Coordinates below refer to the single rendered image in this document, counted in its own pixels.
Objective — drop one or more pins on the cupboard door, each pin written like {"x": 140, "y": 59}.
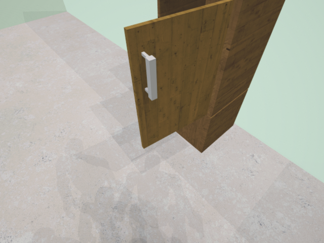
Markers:
{"x": 188, "y": 47}

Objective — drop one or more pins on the handle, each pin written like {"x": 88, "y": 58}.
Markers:
{"x": 151, "y": 76}

